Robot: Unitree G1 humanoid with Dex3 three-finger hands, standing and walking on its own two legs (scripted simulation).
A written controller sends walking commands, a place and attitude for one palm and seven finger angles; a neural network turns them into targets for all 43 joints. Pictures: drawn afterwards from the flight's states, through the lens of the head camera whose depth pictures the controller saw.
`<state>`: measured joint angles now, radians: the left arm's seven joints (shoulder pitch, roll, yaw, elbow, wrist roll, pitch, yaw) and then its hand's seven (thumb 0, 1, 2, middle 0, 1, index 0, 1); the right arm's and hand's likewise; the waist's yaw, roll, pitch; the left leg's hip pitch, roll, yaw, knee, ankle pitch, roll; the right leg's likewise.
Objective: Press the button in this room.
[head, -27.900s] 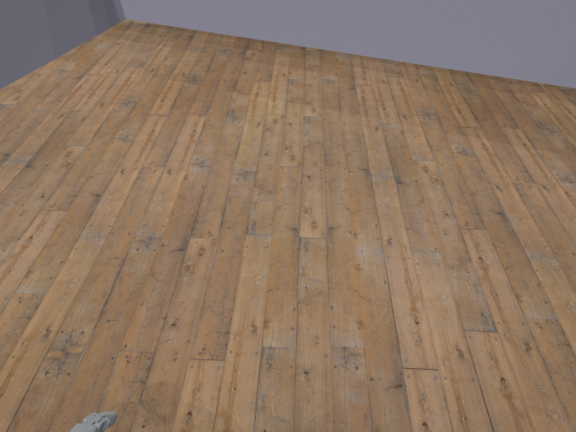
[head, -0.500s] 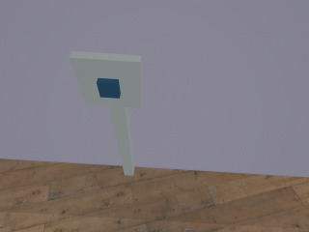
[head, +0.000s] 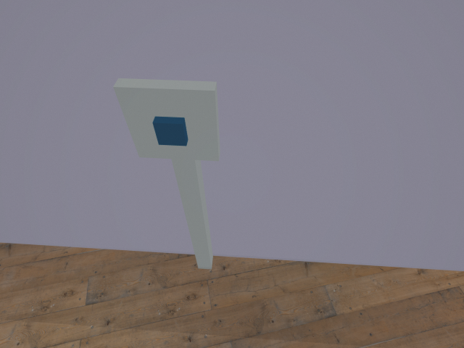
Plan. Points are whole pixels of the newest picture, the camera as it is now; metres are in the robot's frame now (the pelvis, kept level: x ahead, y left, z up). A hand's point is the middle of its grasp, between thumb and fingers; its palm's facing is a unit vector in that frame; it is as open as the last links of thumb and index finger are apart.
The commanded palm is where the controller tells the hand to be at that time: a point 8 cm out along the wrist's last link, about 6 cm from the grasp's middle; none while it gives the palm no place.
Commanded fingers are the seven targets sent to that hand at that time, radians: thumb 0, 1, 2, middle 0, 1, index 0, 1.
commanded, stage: come to a stop and stand still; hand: left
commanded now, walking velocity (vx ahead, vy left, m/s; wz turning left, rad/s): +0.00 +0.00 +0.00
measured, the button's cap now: (171, 130) +0.51 +0.15 +0.09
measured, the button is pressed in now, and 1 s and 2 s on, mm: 0 0 0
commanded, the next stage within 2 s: look again from close up in 0.34 s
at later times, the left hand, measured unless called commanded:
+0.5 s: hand out of the picture +0.04 +0.24 -0.15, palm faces -0.02 -0.95 -0.30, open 7.4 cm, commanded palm none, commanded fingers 0.00 0.90 0.90 -0.20 -0.30 -0.20 -0.30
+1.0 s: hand out of the picture +0.14 +0.23 -0.12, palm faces -0.06 -0.94 -0.35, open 7.4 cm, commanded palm none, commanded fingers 0.00 0.90 0.90 -0.20 -0.30 -0.20 -0.30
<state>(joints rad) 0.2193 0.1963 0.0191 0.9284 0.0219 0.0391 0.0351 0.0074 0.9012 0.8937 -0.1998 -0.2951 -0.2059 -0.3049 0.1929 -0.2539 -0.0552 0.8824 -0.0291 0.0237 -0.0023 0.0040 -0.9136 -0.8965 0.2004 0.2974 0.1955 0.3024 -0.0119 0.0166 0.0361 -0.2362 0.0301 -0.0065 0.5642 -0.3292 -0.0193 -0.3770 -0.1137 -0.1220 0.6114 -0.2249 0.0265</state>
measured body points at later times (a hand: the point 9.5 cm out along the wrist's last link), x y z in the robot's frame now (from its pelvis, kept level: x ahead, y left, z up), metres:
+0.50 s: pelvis -0.01 +0.02 +0.01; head +0.00 +0.01 +0.46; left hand +0.04 +0.29 -0.13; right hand +0.02 -0.25 -0.14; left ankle -0.02 +0.14 -0.72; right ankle +0.06 -0.14 -0.72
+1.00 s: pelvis +0.01 -0.01 +0.02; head +0.01 -0.02 +0.47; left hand +0.15 +0.28 -0.10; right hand +0.08 -0.31 -0.12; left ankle -0.02 +0.14 -0.72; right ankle +0.06 -0.14 -0.72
